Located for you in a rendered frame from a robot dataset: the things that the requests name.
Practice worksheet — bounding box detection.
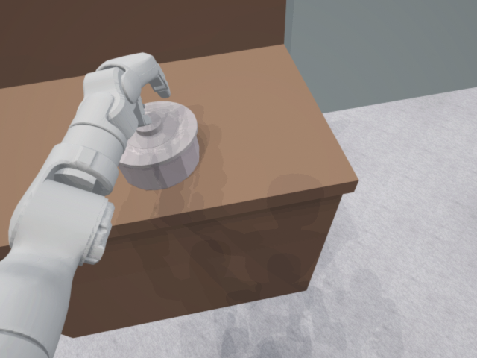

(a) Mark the table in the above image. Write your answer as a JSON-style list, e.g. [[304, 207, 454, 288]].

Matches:
[[0, 0, 359, 338]]

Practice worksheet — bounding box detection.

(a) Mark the knob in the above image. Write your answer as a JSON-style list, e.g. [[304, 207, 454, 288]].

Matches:
[[136, 113, 163, 136]]

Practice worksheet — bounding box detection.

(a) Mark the left robot forearm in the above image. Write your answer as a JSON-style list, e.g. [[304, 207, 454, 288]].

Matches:
[[8, 63, 142, 248]]

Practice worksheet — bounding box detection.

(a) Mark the robot left hand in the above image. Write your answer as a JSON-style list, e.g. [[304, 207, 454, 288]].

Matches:
[[96, 52, 171, 127]]

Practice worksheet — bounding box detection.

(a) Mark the pot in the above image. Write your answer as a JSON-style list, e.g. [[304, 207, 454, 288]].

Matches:
[[118, 136, 199, 190]]

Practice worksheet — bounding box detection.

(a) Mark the robot left upper arm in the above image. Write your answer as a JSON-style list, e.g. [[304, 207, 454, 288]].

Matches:
[[0, 179, 115, 358]]

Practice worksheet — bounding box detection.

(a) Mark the lid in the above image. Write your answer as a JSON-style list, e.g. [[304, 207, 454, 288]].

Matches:
[[119, 101, 198, 169]]

